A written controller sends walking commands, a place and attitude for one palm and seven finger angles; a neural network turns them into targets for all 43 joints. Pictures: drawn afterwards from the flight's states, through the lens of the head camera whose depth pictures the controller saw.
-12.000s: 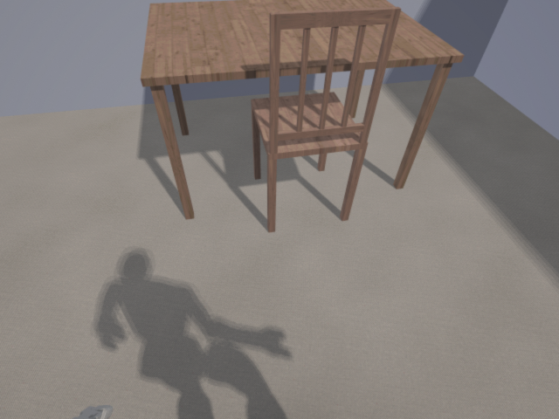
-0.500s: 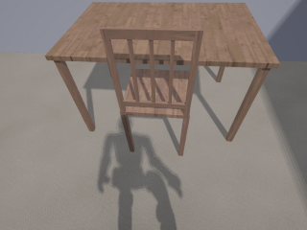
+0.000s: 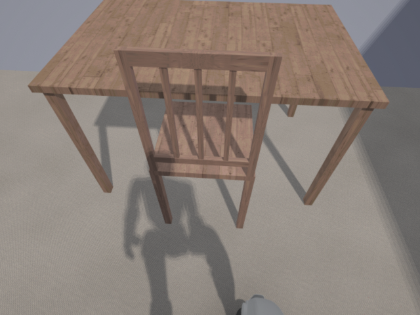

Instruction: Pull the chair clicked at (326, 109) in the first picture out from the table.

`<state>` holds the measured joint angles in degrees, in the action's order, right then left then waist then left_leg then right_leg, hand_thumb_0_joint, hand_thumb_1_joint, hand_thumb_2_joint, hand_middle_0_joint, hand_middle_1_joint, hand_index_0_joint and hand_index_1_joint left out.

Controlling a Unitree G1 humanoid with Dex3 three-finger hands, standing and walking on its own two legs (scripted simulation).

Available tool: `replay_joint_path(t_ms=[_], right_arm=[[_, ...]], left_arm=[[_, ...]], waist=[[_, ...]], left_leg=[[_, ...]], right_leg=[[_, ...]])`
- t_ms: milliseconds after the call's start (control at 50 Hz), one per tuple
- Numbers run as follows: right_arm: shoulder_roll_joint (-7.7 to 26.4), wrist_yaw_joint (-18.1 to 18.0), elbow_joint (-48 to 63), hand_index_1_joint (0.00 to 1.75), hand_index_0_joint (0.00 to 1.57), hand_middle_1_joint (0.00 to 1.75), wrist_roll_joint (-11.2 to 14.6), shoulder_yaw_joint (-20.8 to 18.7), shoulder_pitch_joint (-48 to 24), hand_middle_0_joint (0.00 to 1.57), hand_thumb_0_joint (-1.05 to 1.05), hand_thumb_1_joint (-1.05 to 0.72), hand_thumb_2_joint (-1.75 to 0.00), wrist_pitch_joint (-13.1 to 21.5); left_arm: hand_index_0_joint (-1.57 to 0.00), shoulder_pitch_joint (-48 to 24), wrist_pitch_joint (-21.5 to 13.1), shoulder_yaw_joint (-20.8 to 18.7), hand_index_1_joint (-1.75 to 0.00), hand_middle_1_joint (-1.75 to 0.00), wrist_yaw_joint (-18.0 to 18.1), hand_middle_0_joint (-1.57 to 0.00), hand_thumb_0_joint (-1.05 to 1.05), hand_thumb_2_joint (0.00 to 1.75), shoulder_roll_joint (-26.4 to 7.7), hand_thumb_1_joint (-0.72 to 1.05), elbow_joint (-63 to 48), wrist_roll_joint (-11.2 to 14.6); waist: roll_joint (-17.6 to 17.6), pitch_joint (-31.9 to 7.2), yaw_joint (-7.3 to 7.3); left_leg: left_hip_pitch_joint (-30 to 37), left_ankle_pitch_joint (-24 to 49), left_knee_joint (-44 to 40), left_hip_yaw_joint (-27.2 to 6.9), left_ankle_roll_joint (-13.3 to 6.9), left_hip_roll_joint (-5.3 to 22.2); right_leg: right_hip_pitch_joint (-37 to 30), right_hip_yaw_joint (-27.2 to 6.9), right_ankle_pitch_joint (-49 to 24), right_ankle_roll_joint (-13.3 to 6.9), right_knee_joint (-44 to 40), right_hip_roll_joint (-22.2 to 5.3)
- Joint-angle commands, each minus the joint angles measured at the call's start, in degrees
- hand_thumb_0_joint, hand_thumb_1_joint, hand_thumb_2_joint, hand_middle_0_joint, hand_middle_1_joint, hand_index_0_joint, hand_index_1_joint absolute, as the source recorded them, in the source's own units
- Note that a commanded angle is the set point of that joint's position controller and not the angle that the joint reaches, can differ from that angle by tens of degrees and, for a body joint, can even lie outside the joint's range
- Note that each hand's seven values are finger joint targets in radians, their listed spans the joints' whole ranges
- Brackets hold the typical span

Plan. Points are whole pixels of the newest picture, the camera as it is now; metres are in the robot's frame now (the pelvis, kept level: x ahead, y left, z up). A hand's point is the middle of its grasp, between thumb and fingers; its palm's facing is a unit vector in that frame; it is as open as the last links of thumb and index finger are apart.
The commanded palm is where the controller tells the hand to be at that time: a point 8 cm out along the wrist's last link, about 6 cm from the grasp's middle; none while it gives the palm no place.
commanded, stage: take the last steps up to it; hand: left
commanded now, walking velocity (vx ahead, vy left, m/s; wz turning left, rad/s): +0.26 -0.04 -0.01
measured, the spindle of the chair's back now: (199, 120) +0.63 +0.05 -0.04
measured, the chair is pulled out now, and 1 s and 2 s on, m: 0.00 0.00 0.00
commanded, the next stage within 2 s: come to a stop and stand still in 0.26 s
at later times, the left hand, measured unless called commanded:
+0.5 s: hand (159, 306) +0.17 +0.12 -0.16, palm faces +0.07 -0.98 -0.18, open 7.3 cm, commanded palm none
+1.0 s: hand (160, 311) +0.16 +0.11 -0.15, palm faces +0.03 -0.96 -0.27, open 7.3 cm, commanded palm none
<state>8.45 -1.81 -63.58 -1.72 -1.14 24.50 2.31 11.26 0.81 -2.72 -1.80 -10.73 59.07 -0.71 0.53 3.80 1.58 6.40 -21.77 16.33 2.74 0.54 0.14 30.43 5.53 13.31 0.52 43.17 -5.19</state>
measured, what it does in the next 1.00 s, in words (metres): walks ahead: right foot, then left foot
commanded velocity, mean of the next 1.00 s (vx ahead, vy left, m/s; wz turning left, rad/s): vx -0.01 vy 0.02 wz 0.02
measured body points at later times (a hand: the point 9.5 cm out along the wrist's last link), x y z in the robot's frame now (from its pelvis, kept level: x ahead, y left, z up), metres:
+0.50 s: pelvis +0.16 -0.04 +0.01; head +0.17 -0.06 +0.46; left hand +0.16 +0.17 -0.14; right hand +0.22 -0.27 -0.15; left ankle +0.22 +0.09 -0.71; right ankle +0.14 -0.11 -0.73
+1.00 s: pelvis +0.14 -0.08 +0.01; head +0.14 -0.11 +0.46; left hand +0.16 +0.17 -0.13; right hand +0.19 -0.31 -0.16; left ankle +0.18 +0.08 -0.71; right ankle +0.12 -0.17 -0.73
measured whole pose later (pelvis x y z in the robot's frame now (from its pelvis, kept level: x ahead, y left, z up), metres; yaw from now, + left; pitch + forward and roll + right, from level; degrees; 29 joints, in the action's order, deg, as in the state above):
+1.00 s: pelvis +0.14 -0.08 +0.01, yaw -2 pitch -1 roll +2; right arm 10.7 -0.7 -60.4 -1.3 -2.9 10.8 -4.0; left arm 16.0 1.5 -1.4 1.6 -9.7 61.0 -1.1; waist -1.7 0.8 -1.1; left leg -19.4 -19.3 37.6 0.1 1.3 1.4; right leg 10.4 2.0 18.1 -2.3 29.5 -0.8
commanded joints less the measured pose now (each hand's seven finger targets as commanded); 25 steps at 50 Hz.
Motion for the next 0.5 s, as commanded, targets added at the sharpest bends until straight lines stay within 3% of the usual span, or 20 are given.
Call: replay_joint_path(t_ms=[0,20,40,60,80,100,120,140,160,200,240,320,360,420,460,480], right_arm=[[11.1,-0.3,1.3,0.3,0.2,0.3,0.5,-2.3,0.2,0.2,0.0,-0.9,-0.9,1.2],[10.3,0.1,1.3,0.3,0.2,0.3,1.0,-2.2,-0.1,0.2,0.0,-0.9,-0.9,1.4],[6.8,0.8,1.9,0.3,0.2,0.3,1.8,-1.8,3.3,0.2,0.0,-0.9,-0.9,1.6],[5.7,0.5,3.1,0.3,0.2,0.3,1.9,-1.6,4.0,0.2,0.0,-0.9,-0.9,1.5],[6.7,0.4,3.4,0.3,0.2,0.3,2.1,-1.9,2.4,0.2,0.0,-0.9,-0.9,0.9],[5.2,0.9,3.5,0.3,0.2,0.3,1.6,-2.0,-2.2,0.2,0.0,-0.9,-0.9,0.7],[4.7,1.0,3.7,0.3,0.2,0.3,1.0,-1.9,-3.8,0.2,0.0,-0.9,-0.9,0.4],[3.8,1.2,3.3,0.3,0.2,0.3,0.5,-1.7,-2.2,0.2,0.0,-0.9,-0.9,-0.2],[2.8,1.2,2.5,0.3,0.2,0.3,0.4,-1.6,-0.5,0.2,0.0,-0.9,-0.9,-0.9],[2.0,1.4,1.5,0.3,0.2,0.3,0.1,-1.5,2.6,0.2,0.0,-0.9,-0.9,-1.7],[2.0,1.5,2.0,0.3,0.2,0.3,0.0,-1.6,1.6,0.2,0.0,-0.9,-0.9,-2.0],[2.0,1.8,4.0,0.3,0.2,0.3,0.4,-1.5,-4.0,0.2,0.0,-0.9,-0.9,-1.7],[1.8,1.7,4.4,0.3,0.2,0.3,0.6,-1.1,-7.1,0.2,0.0,-0.9,-0.9,-1.3],[0.8,0.8,3.8,0.3,0.2,0.3,1.1,0.0,-8.6,0.2,0.0,-0.9,-0.9,-1.2],[1.6,0.4,3.6,0.3,0.2,0.3,1.4,0.1,-8.9,0.2,0.0,-0.9,-0.9,-1.5],[2.0,0.2,3.3,0.3,0.2,0.3,1.5,-0.2,-8.3,0.2,0.0,-0.9,-0.9,-1.6]], left_arm=[[-0.2,7.7,-3.0,-1.1,-0.3,-0.3,0.5,-0.2,0.0,0.9,-4.6,0.9,-1.7,0.0],[-0.2,15.9,-3.8,-2.0,-0.3,-0.3,0.8,-0.2,0.0,0.9,-7.5,0.9,1.0,-0.4],[-0.2,21.8,-4.7,-3.5,-0.3,-0.3,1.6,-0.2,0.0,0.9,-13.1,0.9,2.4,-1.0],[-0.2,22.7,-4.5,-3.8,-0.3,-0.3,1.8,-0.2,0.0,0.9,-16.3,0.9,2.9,0.2],[-0.2,17.0,-3.9,-3.5,-0.3,-0.3,2.1,-0.2,0.0,0.9,-14.3,0.9,0.9,0.7],[-0.2,11.5,-3.8,-2.8,-0.3,-0.3,2.1,-0.2,0.0,0.9,-11.7,0.9,-0.2,0.5],[-0.2,7.0,-3.8,-2.0,-0.3,-0.3,2.4,-0.2,0.0,0.9,-8.9,0.9,-1.3,0.4],[-0.2,3.7,-4.1,-1.2,-0.3,-0.3,2.5,-0.2,0.0,0.9,-6.6,0.9,-2.2,0.3],[-0.2,2.5,-4.4,-0.6,-0.3,-0.3,2.6,-0.2,0.0,0.9,-5.0,0.9,-2.4,0.1],[-0.2,2.7,-4.9,-0.3,-0.3,-0.3,2.7,-0.2,0.0,0.9,-4.2,0.9,-1.9,0.0],[-0.2,3.9,-5.2,-0.3,-0.3,-0.3,2.7,-0.2,0.0,0.9,-3.2,0.9,-1.3,-0.1],[-0.2,6.5,-5.5,-0.3,-0.3,-0.3,2.7,-0.2,0.0,0.9,-4.2,0.9,-0.3,-0.1],[-0.2,7.9,-5.4,0.2,-0.3,-0.3,2.8,-0.2,0.0,0.9,-3.5,0.9,0.6,-0.2],[-0.2,8.0,-4.3,0.5,-0.3,-0.3,3.5,-0.2,0.0,0.9,-3.6,0.9,1.4,-0.3],[-0.2,8.4,-3.5,0.5,-0.3,-0.3,4.0,-0.2,0.0,0.9,-4.4,0.9,2.2,0.1],[-0.2,7.8,-3.0,0.5,-0.3,-0.3,4.2,-0.2,0.0,0.9,-4.6,0.9,2.3,0.2]], waist=[[-5.2,-1.4,-5.53],[-1.5,-6.0,-8.99],[12.1,-13.2,-10.18],[15.4,-16.0,-8.23],[8.6,-11.4,-7.01],[6.0,-4.5,-6.29],[1.8,-0.5,-4.04],[1.4,0.3,-1.74],[0.5,0.2,-0.33],[3.5,-1.6,1.26],[4.8,-1.6,1.1],[3.4,-1.9,-0.52],[3.2,-1.9,-1.42],[4.7,-3.7,-2.36],[5.9,-5.0,-2.18],[5.9,-4.4,-1.47]], left_leg=[[-9.6,45.3,12.0,-2.6,-7.2,13.0],[-15.7,38.3,23.3,-0.7,-5.1,9.7],[-28.2,13.8,41.8,2.7,-2.5,1.7],[-33.7,-11.6,57.6,-2.0,-2.5,-1.5],[-34.7,-9.0,62.1,-5.3,-4.0,1.7],[-37.1,-4.7,63.2,-5.0,-4.0,3.8],[-37.2,-0.1,61.4,-5.8,-3.6,5.6],[-34.8,3.1,59.0,-5.6,-3.1,6.4],[-32.9,4.9,56.7,-5.0,-2.4,6.5],[-31.3,6.8,52.2,-3.7,-1.4,6.2],[-32.7,7.8,47.6,-2.7,-0.5,6.1],[-35.3,8.5,38.1,-1.6,0.6,6.1],[-34.8,7.1,31.3,-1.2,1.1,5.3],[-28.3,6.0,21.6,-0.7,1.5,3.3],[-23.4,10.9,15.0,-0.9,1.4,2.3],[-19.6,17.8,10.5,-1.0,1.3,2.6]], right_leg=[[-18.4,2.9,-4.1,-3.0,-10.4,4.5],[-30.9,-0.5,-5.9,-3.9,-13.1,2.6],[-42.5,-21.0,-7.4,-9.6,-18.1,-12.0],[-41.3,-36.1,-10.9,-14.3,-26.0,-21.2],[-34.8,-33.9,0.8,-15.8,-29.3,-20.0],[-25.6,-31.2,9.2,-14.2,-31.8,-18.0],[-18.2,-25.8,8.9,-12.4,-32.3,-15.8],[-13.8,-19.3,5.1,-11.1,-32.7,-13.6],[-11.5,-14.4,0.3,-10.1,-33.2,-11.8],[-10.4,-8.3,-5.5,-9.1,-33.4,-9.3],[-12.7,-6.7,-9.4,-9.6,-33.6,-8.5],[-18.4,-7.0,-16.1,-10.9,-32.9,-9.3],[-21.9,-7.0,-25.2,-10.7,-30.8,-9.0],[-25.0,-5.7,-42.1,-9.6,-24.8,-8.6],[-25.8,-4.9,-44.0,-8.1,-21.2,-7.3],[-23.5,-4.6,-41.0,-6.9,-18.9,-6.8]])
